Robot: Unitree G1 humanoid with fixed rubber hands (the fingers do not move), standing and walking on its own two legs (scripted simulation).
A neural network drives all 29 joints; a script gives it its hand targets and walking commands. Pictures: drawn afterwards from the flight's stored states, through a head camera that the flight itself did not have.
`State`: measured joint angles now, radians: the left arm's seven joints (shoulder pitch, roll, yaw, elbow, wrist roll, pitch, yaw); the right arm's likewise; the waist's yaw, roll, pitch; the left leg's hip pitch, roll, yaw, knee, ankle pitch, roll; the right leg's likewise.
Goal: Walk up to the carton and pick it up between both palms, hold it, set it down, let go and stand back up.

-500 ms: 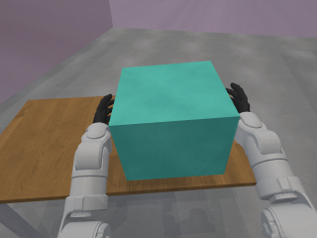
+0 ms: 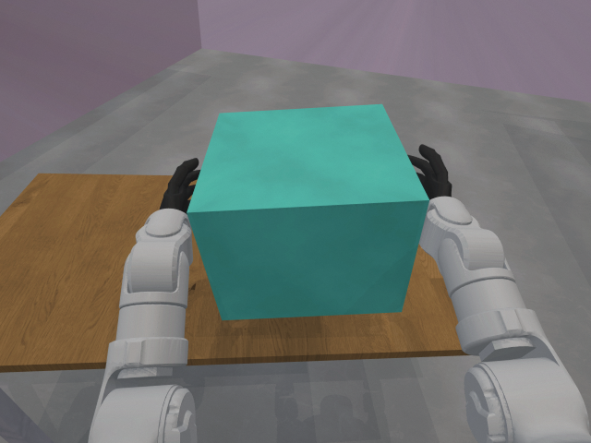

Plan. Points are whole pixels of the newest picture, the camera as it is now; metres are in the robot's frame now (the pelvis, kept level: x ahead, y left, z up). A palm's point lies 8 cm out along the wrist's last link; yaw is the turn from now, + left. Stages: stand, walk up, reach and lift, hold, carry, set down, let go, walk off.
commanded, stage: hold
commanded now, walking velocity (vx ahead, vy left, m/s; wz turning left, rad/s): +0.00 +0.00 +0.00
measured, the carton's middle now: (305, 207) +0.41 +0.00 +0.16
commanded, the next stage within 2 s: none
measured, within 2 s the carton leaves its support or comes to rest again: neither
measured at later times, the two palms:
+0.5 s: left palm (179, 214) +0.35 +0.16 +0.19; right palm (443, 198) +0.36 -0.17 +0.22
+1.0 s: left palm (201, 228) +0.35 +0.14 +0.16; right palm (453, 226) +0.35 -0.20 +0.18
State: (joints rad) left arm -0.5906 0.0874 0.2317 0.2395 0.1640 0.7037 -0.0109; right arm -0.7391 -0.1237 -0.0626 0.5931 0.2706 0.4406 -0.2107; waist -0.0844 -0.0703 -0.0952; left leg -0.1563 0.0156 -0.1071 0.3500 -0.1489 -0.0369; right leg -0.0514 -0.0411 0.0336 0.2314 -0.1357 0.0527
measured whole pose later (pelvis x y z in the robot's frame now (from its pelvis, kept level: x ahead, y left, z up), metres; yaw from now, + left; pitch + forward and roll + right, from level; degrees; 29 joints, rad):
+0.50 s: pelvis -0.01 -0.02 +0.00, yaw -1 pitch -3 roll -1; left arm -0.60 0.08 0.28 0.30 0.13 0.66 -0.02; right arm -0.76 -0.12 -0.04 0.56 0.22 0.51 -0.23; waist -0.03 -0.01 -0.12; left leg -0.14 0.04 -0.11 0.33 -0.14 -0.04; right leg -0.08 -0.02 0.04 0.28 -0.15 0.04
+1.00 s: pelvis +0.00 +0.00 +0.00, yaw -2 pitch -2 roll -1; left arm -0.50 0.01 0.20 0.15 0.14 0.71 0.06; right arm -0.64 -0.20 0.00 0.49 0.32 0.45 -0.20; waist -0.06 0.00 -0.09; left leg -0.17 0.03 -0.08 0.37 -0.16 -0.04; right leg -0.09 -0.02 0.06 0.26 -0.14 0.06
